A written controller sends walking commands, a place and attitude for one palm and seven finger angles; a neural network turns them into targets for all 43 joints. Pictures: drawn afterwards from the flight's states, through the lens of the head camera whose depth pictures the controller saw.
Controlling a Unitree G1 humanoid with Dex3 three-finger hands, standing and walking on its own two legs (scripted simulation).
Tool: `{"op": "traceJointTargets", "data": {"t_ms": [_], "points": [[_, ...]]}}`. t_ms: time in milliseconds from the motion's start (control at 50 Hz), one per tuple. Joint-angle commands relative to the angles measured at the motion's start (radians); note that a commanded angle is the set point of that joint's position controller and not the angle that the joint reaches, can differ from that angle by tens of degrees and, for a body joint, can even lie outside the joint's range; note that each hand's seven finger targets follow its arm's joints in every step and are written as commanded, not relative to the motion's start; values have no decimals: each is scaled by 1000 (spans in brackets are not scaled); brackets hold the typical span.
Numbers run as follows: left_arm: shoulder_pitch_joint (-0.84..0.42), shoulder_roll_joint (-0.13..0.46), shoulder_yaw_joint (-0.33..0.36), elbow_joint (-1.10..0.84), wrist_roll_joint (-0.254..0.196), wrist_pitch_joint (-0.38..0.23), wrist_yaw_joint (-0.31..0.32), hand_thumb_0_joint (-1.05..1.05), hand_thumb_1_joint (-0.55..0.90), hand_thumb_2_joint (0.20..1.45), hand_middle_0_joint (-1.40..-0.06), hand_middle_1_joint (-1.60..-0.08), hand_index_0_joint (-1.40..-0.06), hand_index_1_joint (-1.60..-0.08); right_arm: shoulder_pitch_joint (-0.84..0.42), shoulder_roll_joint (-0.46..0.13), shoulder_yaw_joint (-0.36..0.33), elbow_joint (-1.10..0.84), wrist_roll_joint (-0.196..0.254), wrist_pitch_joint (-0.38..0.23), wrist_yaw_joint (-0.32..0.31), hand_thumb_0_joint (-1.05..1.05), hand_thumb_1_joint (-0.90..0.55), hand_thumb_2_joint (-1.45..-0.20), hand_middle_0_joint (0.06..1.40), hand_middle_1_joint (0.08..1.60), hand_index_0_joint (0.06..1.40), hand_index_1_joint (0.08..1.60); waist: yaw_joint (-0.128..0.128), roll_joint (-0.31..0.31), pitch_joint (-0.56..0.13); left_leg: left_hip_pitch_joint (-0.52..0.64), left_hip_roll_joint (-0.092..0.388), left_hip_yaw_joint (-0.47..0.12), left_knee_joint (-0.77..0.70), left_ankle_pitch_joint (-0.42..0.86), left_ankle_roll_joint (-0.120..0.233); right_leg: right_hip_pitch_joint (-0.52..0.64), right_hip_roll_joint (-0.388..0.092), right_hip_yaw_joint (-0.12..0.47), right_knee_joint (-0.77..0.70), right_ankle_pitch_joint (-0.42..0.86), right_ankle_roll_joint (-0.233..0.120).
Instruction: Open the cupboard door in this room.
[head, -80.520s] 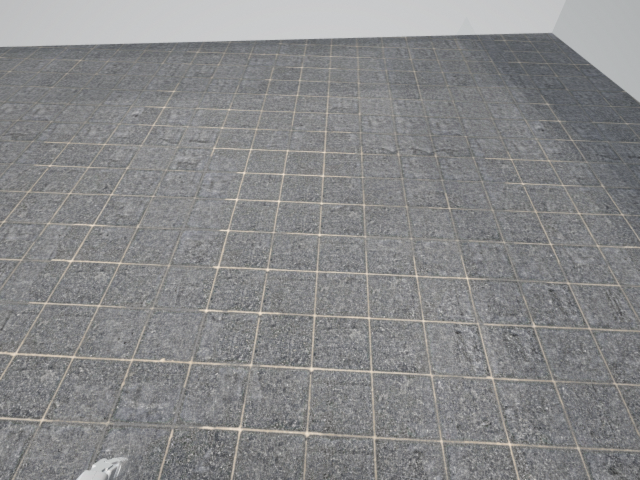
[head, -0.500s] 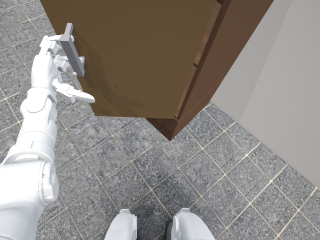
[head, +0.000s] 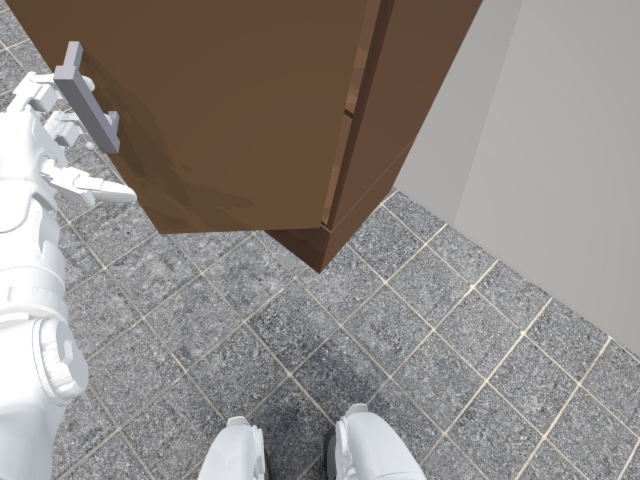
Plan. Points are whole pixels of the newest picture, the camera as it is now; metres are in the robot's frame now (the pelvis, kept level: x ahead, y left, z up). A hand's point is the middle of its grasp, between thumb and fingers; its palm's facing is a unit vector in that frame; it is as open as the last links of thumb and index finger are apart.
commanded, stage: move the hooked fingers beside the handle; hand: left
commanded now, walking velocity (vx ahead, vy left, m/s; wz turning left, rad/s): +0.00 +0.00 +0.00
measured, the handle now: (93, 101) +0.56 +0.24 +0.06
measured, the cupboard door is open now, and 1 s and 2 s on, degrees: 43 43 43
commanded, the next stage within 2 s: slide the fingers in behind the handle in 1.92 s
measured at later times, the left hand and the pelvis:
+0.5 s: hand (62, 149) +0.49 +0.26 +0.06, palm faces +0.06 -1.00 -0.02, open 13.9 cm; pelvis +0.00 +0.01 +0.00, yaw +0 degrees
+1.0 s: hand (38, 152) +0.49 +0.29 +0.06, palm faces +0.06 -1.00 -0.02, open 13.9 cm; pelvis +0.00 +0.01 +0.00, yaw +0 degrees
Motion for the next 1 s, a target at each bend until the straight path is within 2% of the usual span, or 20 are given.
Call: {"op": "traceJointTargets", "data": {"t_ms": [0,20,140,180,260,320,360,380,440,500,540,580,640,720,760,840,880,920,940,980], "points": [[-395,295,39,-204,-29,-65,-23,0,-500,300,-300,-1200,-300,-1200,170,-191,-71,-41,-5,-17,-15,0,-900,-900,200,300,200,300,-5,116,-506,319,-20,-79,-111,428,-6,270,25,73,-93,340,8],[-395,278,24,-213,-29,-63,-29,0,-500,300,-300,-1200,-300,-1200,168,-190,-72,-42,-4,-18,-14,0,-900,-900,200,300,200,300,-7,140,-511,325,-21,-76,-109,430,-6,257,24,73,-93,337,9],[-410,318,39,-204,-24,-54,-32,0,-500,300,-300,-1200,-300,-1200,169,-200,-69,-42,-4,-15,-18,0,-900,-900,200,300,200,300,-7,135,-491,335,-16,-91,-115,416,-10,227,28,62,-93,295,6],[-434,310,32,-247,-26,-67,-28,0,-500,300,-300,-1200,-300,-1200,170,-199,-71,-41,-7,-16,-17,0,-900,-900,200,300,200,300,-5,193,-521,397,-12,-99,-115,465,-18,197,28,55,-88,301,3],[-384,318,52,-223,-32,-61,-28,0,-500,300,-300,-1200,-300,-1200,176,-203,-73,-41,-9,-13,-16,0,-900,-900,200,300,200,300,-3,137,-519,394,-9,-101,-111,494,-16,212,33,51,-88,320,3],[-391,330,47,-181,-26,-41,-37,0,-500,300,-300,-1200,-300,-1200,169,-205,-66,-43,-5,-10,-17,0,-900,-900,200,300,200,300,-12,117,-451,322,-14,-91,-121,417,-10,223,30,56,-99,293,8],[-410,361,63,-232,-23,-56,-41,0,-500,300,-300,-1200,-300,-1200,168,-207,-67,-50,-8,-10,-21,0,-900,-900,200,300,200,300,-1,170,-495,371,-12,-96,-117,463,-16,210,29,54,-87,304,1],[-399,356,66,-232,-25,-60,-43,0,-500,300,-300,-1200,-300,-1200,169,-203,-69,-47,-8,-11,-18,0,-900,-900,200,300,200,300,0,171,-521,390,-10,-98,-113,481,-18,210,31,54,-90,314,4],[-390,346,63,-207,-36,-59,-55,0,-500,300,-300,-1200,-300,-1200,167,-206,-69,-44,-8,-12,-17,0,-900,-900,200,300,200,300,-8,141,-484,373,-7,-101,-111,469,-18,200,33,49,-91,302,6],[-382,356,66,-217,-36,-60,-71,0,-500,300,-300,-1200,-300,-1200,174,-208,-69,-41,-8,-10,-20,0,-900,-900,200,300,200,300,1,169,-515,415,-4,-111,-111,531,-26,192,33,44,-84,321,3],[-362,323,46,-235,-42,-56,-81,0,-500,300,-300,-1200,-300,-1200,172,-204,-71,-44,-8,-8,-16,0,-900,-900,200,300,200,300,6,201,-519,461,0,-115,-113,574,-36,163,35,37,-88,312,2],[-357,302,36,-219,-50,-49,-85,0,-500,300,-300,-1200,-300,-1200,175,-204,-73,-40,-6,-4,-17,0,-900,-900,200,300,200,300,-1,176,-504,469,4,-122,-111,595,-38,146,37,31,-90,309,4],[-366,334,51,-177,-43,-33,-82,0,-500,300,-300,-1200,-300,-1200,168,-211,-70,-39,-4,0,-21,0,-900,-900,200,300,200,300,-12,116,-438,383,-3,-117,-123,472,-25,159,34,34,-99,269,5],[-403,387,80,-230,-33,-57,-76,0,-500,300,-300,-1200,-300,-1200,169,-211,-69,-43,-9,-7,-24,0,-900,-900,200,300,200,300,2,164,-497,406,-5,-117,-113,507,-30,178,33,41,-86,292,2],[-388,375,73,-230,-37,-64,-80,0,-500,300,-300,-1200,-300,-1200,171,-208,-68,-43,-10,-8,-22,0,-900,-900,200,300,200,300,2,200,-511,438,-3,-118,-106,552,-36,156,35,39,-81,300,-1],[-385,397,79,-185,-37,-43,-98,0,-500,300,-300,-1200,-300,-1200,165,-216,-65,-42,-7,-7,-27,0,-900,-900,200,300,200,300,-9,153,-473,376,-5,-109,-107,485,-23,178,33,44,-89,291,5],[-379,420,97,-230,-40,-51,-107,0,-500,300,-300,-1200,-300,-1200,169,-215,-68,-47,-8,-8,-26,0,-900,-900,200,300,200,300,14,223,-537,446,-2,-118,-105,565,-36,173,34,40,-80,310,0],[-369,427,100,-199,-41,-41,-115,0,-500,300,-300,-1200,-300,-1200,167,-216,-67,-43,-7,-7,-27,0,-900,-900,200,300,200,300,1,170,-503,405,0,-114,-98,542,-29,182,36,41,-84,317,4],[-362,404,82,-182,-43,-35,-120,0,-500,300,-300,-1200,-300,-1200,167,-215,-65,-44,-4,-6,-27,0,-900,-900,200,300,200,300,-6,160,-478,397,-2,-114,-105,524,-27,174,37,38,-89,306,5],[-371,423,95,-194,-49,-38,-127,0,-500,300,-300,-1200,-300,-1200,165,-219,-66,-45,-4,-7,-29,0,-900,-900,200,300,200,300,-3,168,-492,399,-1,-111,-101,519,-25,173,37,42,-87,306,5]]}}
